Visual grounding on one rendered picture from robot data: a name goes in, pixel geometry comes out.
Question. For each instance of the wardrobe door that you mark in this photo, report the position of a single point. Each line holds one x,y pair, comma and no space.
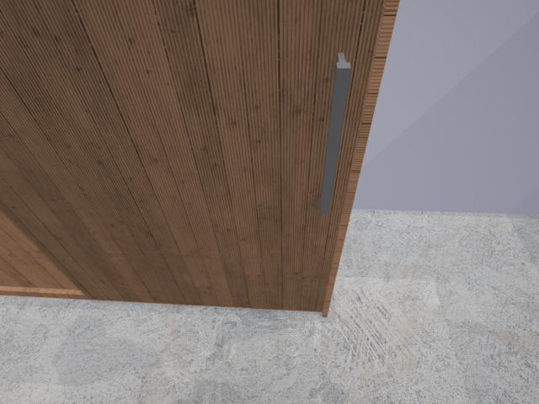
172,151
23,264

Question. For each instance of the handle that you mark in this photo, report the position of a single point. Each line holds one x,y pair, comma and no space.
341,84

